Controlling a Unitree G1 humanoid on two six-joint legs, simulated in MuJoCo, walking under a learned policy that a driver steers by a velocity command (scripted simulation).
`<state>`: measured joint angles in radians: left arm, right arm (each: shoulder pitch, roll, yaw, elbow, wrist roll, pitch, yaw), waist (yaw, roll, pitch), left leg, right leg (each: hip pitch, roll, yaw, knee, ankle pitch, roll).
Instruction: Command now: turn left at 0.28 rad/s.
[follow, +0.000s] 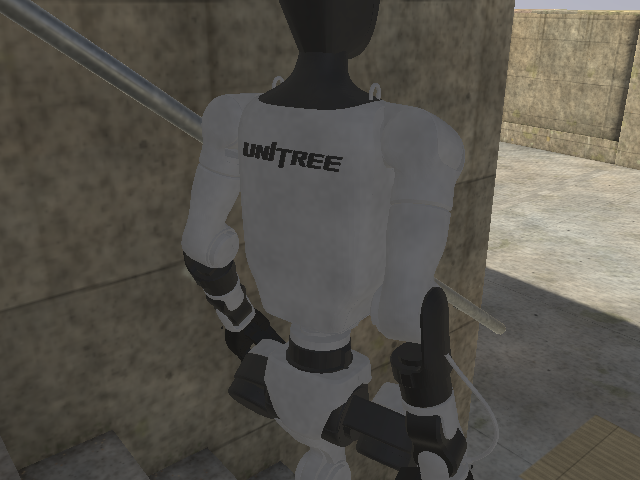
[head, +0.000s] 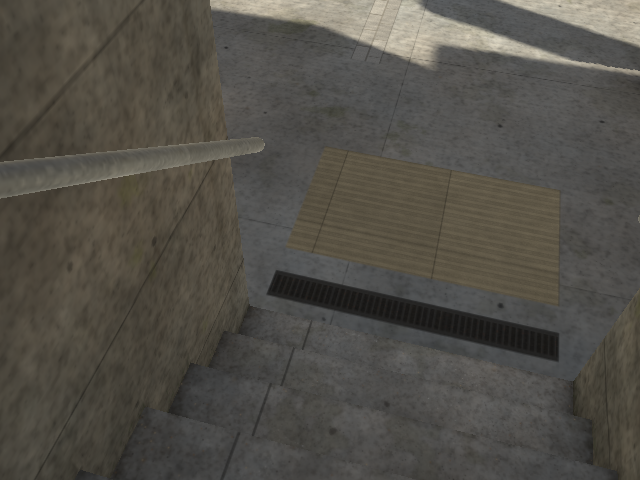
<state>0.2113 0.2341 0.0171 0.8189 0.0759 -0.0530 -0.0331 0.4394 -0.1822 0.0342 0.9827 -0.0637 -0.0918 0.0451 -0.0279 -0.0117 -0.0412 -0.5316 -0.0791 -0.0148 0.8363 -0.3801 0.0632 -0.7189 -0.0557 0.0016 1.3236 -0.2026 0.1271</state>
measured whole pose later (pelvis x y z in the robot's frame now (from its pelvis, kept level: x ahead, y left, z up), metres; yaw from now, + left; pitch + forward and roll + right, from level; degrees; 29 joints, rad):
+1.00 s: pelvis +0.07 +0.01 +0.01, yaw +1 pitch -1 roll +0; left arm 0.42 0.26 0.09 1.06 0.02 0.00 0.02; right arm 0.18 -0.25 -0.05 1.11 -0.02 -0.01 -0.01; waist 0.01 -0.05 0.01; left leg -0.30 -0.03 0.09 0.74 -0.45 0.07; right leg -0.25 -0.01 0.05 0.93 -0.57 -0.05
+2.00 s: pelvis +0.59 +0.05 -0.39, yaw -24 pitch +1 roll +2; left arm 0.23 0.25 -0.01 0.87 0.09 -0.06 -0.14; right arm 0.56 -0.16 0.04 1.07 -0.11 -0.13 0.02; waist -0.06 -0.03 -0.03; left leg -0.30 -0.01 0.20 0.84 -0.56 0.08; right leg -0.94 -0.09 0.01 1.38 0.08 -0.07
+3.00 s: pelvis +1.08 -0.14 -0.78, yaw -27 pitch +3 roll +2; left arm 0.17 0.21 0.01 0.97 0.10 -0.09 -0.09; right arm 0.61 -0.11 0.04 1.13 -0.08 -0.15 0.01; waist -0.08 -0.02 -0.04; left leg -0.36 -0.10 0.10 0.94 -0.64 0.11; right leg -0.90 -0.09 0.07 0.97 0.38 -0.02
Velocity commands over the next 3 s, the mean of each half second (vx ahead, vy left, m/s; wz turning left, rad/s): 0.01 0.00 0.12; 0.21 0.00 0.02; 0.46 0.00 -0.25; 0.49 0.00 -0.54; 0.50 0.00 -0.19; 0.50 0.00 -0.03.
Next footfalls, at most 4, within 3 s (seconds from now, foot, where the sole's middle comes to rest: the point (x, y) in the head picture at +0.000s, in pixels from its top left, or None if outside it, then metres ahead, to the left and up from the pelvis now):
0.06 right None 0.02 -0.14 -0.74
0.96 left None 0.09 0.09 -0.74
1.46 right None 0.27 -0.05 -0.93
1.76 left None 0.59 0.12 -1.12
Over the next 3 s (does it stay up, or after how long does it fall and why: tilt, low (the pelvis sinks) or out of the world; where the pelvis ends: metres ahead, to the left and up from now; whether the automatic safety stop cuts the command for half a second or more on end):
stays up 1.08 -0.14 -0.78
